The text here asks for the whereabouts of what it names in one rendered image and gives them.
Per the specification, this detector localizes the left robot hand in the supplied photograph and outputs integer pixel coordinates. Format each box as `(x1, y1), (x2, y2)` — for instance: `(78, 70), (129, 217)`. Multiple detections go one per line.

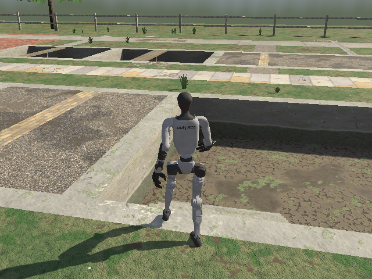
(152, 171), (166, 189)

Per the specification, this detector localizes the left robot forearm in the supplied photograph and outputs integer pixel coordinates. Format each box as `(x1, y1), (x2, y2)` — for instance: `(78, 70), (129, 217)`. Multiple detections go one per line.
(154, 143), (167, 173)

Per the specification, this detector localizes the robot left upper arm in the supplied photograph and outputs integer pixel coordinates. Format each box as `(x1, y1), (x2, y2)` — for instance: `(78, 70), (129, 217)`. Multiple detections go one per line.
(162, 117), (173, 152)

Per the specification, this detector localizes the right robot forearm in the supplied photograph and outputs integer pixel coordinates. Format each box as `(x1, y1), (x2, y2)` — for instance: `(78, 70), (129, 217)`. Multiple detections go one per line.
(204, 138), (213, 149)

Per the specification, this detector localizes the robot left foot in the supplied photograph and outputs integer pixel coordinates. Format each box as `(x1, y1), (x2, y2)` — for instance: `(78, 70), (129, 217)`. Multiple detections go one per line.
(162, 209), (171, 221)

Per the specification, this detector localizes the right robot hand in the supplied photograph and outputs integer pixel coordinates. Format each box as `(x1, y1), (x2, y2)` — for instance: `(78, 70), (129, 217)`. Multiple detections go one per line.
(196, 142), (210, 152)

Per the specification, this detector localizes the robot head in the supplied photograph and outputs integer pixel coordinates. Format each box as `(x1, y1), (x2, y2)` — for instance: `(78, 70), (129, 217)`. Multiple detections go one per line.
(176, 92), (195, 120)

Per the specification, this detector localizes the robot right upper arm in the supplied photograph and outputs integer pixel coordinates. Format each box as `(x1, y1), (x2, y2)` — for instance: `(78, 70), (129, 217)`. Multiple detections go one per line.
(197, 116), (212, 146)

